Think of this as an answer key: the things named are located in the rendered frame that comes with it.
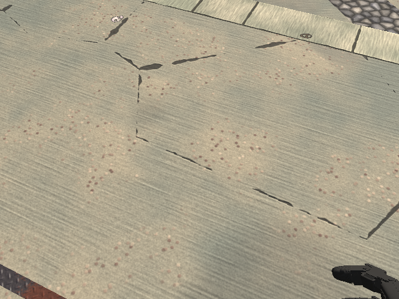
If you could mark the right robot hand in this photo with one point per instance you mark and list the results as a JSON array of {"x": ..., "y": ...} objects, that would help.
[{"x": 371, "y": 277}]

